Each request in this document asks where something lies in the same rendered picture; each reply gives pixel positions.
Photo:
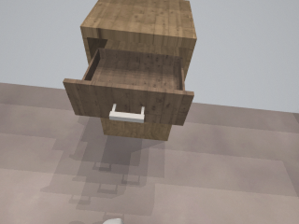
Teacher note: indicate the handle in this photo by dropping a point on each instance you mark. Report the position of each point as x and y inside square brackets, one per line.
[122, 116]

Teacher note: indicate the cabinet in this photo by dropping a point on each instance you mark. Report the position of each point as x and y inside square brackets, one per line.
[151, 26]

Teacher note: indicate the drawer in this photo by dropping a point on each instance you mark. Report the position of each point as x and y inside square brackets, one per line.
[132, 80]

